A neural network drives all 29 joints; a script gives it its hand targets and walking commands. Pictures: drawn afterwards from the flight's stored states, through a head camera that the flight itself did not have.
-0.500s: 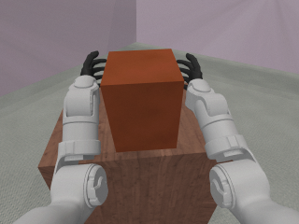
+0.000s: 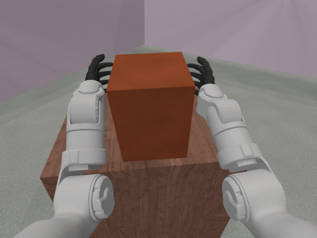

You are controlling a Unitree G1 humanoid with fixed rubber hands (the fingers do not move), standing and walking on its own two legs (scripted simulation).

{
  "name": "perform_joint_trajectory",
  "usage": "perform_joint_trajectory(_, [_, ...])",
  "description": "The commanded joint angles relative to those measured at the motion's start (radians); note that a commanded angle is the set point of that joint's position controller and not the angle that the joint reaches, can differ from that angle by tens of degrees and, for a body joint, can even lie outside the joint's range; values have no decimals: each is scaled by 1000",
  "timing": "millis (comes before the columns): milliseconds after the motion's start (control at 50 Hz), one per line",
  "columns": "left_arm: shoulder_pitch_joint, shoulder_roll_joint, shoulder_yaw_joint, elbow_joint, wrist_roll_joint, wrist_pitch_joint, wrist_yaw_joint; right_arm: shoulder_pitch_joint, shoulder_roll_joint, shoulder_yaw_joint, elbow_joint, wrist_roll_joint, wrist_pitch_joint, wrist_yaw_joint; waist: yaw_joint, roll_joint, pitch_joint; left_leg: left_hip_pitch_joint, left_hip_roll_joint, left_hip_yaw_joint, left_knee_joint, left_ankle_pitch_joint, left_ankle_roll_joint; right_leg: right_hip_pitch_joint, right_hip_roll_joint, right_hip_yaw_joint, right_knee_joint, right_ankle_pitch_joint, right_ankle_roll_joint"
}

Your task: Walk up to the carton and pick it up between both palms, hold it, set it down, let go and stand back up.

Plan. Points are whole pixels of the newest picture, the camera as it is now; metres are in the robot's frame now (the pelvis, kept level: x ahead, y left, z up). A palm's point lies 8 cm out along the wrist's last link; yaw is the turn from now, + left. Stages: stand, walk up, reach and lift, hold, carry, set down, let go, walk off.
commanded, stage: hold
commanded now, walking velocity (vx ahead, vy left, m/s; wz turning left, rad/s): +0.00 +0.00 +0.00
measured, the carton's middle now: (152, 107) +0.39 +0.02 +0.21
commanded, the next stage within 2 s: none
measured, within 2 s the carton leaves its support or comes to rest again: neither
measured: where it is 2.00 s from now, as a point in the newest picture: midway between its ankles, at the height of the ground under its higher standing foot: outside the picture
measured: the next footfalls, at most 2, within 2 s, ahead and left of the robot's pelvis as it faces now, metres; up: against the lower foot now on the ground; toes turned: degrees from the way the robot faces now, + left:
none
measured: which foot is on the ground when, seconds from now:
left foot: down 0.00-1.00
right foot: down 0.00-1.00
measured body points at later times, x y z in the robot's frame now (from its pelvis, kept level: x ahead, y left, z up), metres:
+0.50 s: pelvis +0.00 +0.00 +0.00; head -0.07 +0.01 +0.44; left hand +0.39 +0.16 +0.28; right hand +0.40 -0.11 +0.27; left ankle +0.05 +0.12 -0.74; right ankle +0.04 -0.08 -0.74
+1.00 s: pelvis +0.00 +0.00 +0.00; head -0.07 +0.01 +0.44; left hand +0.39 +0.16 +0.28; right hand +0.40 -0.11 +0.27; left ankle +0.05 +0.12 -0.74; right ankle +0.04 -0.08 -0.74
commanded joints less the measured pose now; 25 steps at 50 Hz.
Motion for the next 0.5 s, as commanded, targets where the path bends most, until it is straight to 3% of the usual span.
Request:
perform_joint_trajectory(0, [-608,-599,-425,-106,-140,-36,-127,-765,577,328,-352,182,-70,88,-43,51,-399,212,-23,-43,2,36,6,176,-6,4,-118,113,98])
perform_joint_trajectory(220, [-613,-585,-399,-69,-127,-34,-130,-754,571,314,-308,169,-62,90,-39,40,-346,191,-24,-40,-7,-8,12,156,-17,11,-126,69,101])
perform_joint_trajectory(320, [-626,-602,-426,-113,-147,-40,-126,-753,577,323,-323,179,-66,90,-44,56,-393,202,-23,-44,-3,19,5,165,-11,9,-121,99,98])
perform_joint_trajectory(400, [-585,-599,-413,-63,-130,-28,-129,-757,560,313,-328,170,-65,88,-44,51,-354,199,-21,-43,-8,5,7,155,-12,9,-128,80,97])
perform_joint_trajectory(480, [-625,-605,-430,-113,-147,-37,-127,-756,576,326,-341,184,-68,87,-48,54,-393,211,-24,-46,-2,29,5,167,-7,6,-119,111,99])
